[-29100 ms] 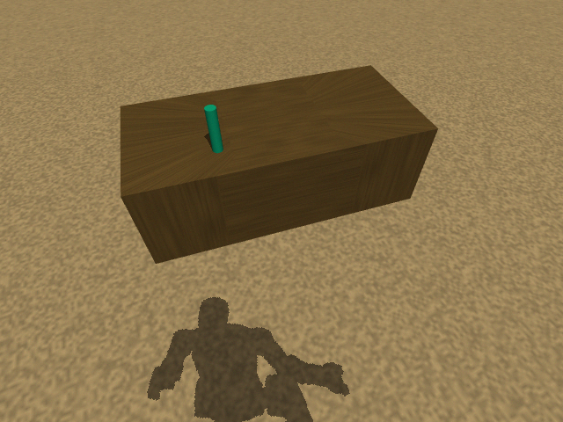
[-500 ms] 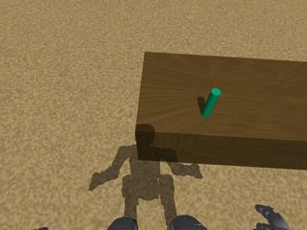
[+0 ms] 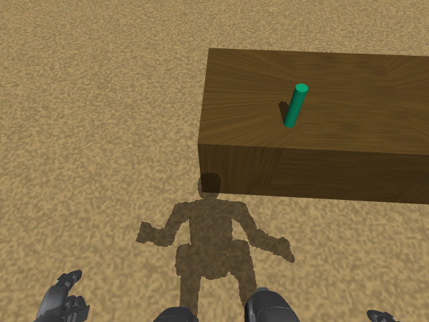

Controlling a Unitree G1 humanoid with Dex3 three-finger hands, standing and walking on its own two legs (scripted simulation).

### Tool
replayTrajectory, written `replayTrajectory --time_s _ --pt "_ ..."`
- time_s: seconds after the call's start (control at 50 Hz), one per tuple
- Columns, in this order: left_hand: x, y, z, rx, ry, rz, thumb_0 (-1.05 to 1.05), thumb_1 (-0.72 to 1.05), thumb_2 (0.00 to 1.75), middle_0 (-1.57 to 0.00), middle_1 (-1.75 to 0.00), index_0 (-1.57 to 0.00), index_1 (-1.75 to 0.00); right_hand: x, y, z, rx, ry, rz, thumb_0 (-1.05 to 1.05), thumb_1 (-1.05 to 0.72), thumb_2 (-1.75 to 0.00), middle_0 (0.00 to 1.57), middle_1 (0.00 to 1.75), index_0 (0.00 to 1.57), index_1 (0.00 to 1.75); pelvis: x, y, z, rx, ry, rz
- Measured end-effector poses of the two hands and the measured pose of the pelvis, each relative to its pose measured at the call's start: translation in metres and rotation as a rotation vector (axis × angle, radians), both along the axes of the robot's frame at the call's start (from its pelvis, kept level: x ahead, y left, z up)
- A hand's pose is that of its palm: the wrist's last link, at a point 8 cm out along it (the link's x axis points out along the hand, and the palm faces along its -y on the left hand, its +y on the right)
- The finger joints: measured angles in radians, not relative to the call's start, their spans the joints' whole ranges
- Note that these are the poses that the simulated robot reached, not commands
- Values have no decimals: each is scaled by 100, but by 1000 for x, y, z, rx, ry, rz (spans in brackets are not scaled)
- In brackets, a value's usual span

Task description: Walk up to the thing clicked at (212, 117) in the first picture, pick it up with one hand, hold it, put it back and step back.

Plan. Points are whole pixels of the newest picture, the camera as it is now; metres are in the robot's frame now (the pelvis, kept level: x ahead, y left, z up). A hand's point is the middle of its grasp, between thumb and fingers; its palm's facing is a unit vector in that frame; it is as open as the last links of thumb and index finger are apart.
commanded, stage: step back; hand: right
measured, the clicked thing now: (294, 107) +0.79 -0.28 -0.24
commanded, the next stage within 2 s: stand in 1.88 s
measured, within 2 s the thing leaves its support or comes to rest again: neither
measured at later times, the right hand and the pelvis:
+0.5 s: hand out of the picture -0.06 -0.29 -0.14, palm faces +0.05 +0.94 -0.34, open 7.4 cm; pelvis -0.16 -0.02 +0.01, yaw -6 degrees
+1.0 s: hand out of the picture -0.20 -0.28 -0.13, palm faces -0.02 +0.93 -0.38, open 7.4 cm; pelvis -0.29 -0.02 +0.01, yaw -2 degrees
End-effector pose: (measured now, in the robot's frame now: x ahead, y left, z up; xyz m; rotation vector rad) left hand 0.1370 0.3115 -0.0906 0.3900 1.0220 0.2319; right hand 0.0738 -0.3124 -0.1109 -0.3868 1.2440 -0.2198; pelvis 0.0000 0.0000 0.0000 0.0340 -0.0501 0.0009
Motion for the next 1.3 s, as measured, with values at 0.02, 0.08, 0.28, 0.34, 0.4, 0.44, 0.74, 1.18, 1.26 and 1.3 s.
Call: replayTrajectory --time_s 0.02,0.08,0.28,0.34,0.4,0.44,0.74,1.18,1.26,1.3 --pt "-6 1 -4 -12 3 5 1 90 90 -21 -30 -20 -30 -7 4 3 0 -4 4 1 -91 -90 20 30 20 30 -7 2 0 8 -7 -12" --pt "-29 -1 -8 -40 42 12 1 90 90 -20 -30 -20 -30 -25 10 17 2 -31 8 1 -90 -90 20 30 20 30 -24 5 8 -40 -6 -4" --pt "-133 -5 -14 -41 180 1 1 90 90 -21 -30 -20 -30 -55 -3 34 -18 -154 12 0 -90 -90 20 30 20 30 -88 -4 11 -42 23 -78" --pt "-164 -10 -17 -14 214 -11 1 90 90 -20 -30 -20 -30 -71 -14 22 -3 -186 9 0 -90 -90 20 30 20 30 -113 -12 2 -27 17 -104" --pt "-198 -21 -11 -1 224 1 1 91 90 -20 -30 -20 -30 -94 -25 7 19 -185 -12 0 -90 -90 20 30 20 30 -139 -17 -1 -76 -10 -87" --pt "-219 -25 -2 1 220 9 1 90 90 -21 -30 -20 -30 -114 -26 4 36 -162 -36 0 -90 -90 20 30 20 30 -150 -21 3 -46 -4 -89" --pt "-261 -7 9 33 32 19 1 90 90 -21 -30 -20 -30 -259 -9 -9 28 53 12 1 -91 -90 20 30 20 30 -243 -14 2 -8 25 26" --pt "-404 -23 4 -38 185 89 1 90 90 -21 -30 -20 -30 -275 -13 19 58 -121 29 1 -90 -90 20 30 20 30 -296 -18 19 -36 9 -20" --pt "-404 -7 4 -34 182 96 1 90 90 -21 -30 -20 -30 -276 -5 16 50 -94 40 1 -91 -90 20 30 20 30 -294 -6 17 -40 17 -2" --pt "-399 3 0 -33 183 96 1 90 90 -21 -30 -20 -30 -276 2 14 43 -86 37 1 -91 -90 20 30 20 30 -292 1 14 -33 13 7"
